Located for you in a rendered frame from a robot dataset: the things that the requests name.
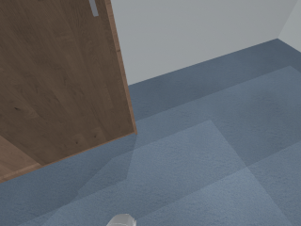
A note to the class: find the left robot thigh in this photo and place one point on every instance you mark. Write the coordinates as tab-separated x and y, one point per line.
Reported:
122	220

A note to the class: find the wardrobe door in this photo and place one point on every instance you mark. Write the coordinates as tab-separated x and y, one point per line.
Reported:
61	88
12	158

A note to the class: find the handle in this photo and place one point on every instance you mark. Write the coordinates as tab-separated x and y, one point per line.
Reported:
93	8

